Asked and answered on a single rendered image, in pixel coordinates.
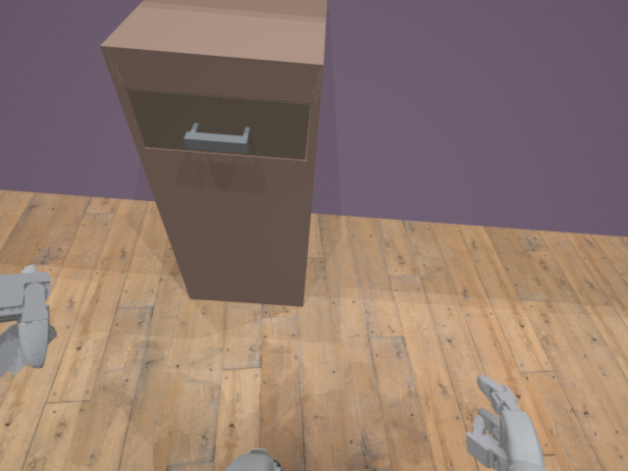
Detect robot right hand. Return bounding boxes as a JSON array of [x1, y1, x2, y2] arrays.
[[466, 375, 546, 471]]

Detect cabinet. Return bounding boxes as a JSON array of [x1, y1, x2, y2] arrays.
[[100, 0, 327, 307]]

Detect robot left hand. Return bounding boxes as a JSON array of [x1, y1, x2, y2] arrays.
[[0, 265, 57, 378]]

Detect robot left shin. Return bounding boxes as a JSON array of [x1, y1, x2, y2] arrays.
[[250, 448, 274, 461]]

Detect handle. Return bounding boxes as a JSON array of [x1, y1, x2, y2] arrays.
[[183, 123, 250, 154]]

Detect drawer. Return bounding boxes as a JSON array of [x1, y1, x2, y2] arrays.
[[128, 87, 310, 159]]

